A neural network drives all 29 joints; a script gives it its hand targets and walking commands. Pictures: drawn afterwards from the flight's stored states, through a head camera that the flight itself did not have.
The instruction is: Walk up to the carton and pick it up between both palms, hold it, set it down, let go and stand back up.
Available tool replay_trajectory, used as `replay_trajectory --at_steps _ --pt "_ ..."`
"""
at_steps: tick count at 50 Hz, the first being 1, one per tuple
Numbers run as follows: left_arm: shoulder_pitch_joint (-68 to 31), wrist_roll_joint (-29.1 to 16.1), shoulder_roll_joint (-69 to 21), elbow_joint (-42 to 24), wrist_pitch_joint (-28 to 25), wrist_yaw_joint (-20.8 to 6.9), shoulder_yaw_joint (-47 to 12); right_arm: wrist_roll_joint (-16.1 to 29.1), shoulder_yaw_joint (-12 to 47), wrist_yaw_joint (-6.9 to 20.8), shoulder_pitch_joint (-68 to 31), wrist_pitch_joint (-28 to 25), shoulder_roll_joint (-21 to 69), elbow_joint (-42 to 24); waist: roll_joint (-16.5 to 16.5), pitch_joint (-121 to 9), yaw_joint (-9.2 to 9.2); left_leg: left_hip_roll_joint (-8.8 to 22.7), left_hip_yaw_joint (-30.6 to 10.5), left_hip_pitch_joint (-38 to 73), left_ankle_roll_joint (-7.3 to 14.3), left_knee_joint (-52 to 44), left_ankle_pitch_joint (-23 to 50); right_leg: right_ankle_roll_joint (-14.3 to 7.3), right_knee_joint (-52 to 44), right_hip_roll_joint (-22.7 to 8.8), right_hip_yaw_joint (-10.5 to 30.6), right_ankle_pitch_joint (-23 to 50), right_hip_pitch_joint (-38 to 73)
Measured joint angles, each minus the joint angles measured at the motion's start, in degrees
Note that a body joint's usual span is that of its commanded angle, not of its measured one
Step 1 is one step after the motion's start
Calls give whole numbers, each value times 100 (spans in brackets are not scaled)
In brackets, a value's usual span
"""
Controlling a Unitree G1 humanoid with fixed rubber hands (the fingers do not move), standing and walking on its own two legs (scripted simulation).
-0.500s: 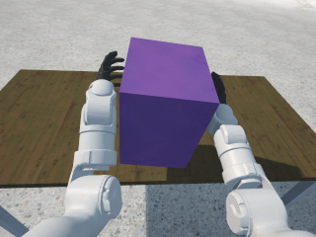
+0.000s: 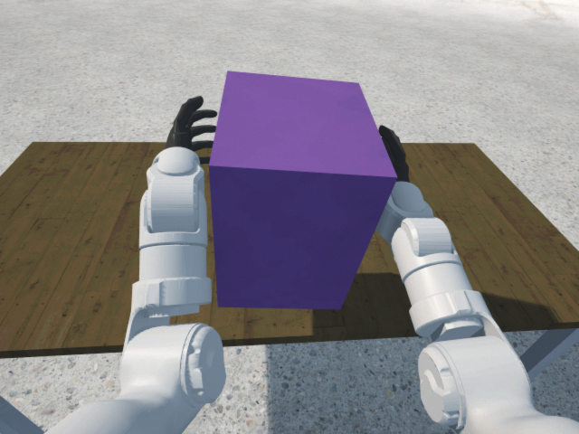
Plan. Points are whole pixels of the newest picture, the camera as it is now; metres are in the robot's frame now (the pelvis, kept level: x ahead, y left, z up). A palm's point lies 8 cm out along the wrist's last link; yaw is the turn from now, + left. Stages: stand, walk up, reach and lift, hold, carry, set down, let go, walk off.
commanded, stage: reach and lift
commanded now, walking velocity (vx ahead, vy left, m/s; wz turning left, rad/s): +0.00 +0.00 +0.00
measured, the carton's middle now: (287, 196) +0.39 -0.01 +0.16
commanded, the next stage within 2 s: hold in 0.64 s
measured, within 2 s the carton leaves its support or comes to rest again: neither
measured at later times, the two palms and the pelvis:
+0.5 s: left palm (179, 145) +0.38 +0.13 +0.25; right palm (392, 171) +0.37 -0.15 +0.22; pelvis +0.00 +0.00 +0.00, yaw +0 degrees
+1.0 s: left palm (156, 136) +0.35 +0.15 +0.28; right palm (391, 153) +0.36 -0.13 +0.25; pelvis +0.00 +0.00 +0.00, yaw +0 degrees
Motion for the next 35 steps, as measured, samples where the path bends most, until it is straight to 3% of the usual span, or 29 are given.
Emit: replay_trajectory --at_steps 35 --pt "-284 -31 156 78 249 -37 23 300 120 -108 -371 327 -157 47 29 -166 -26 18 -11 -79 -11 89 -69 -5 17 47 73 -29 -50"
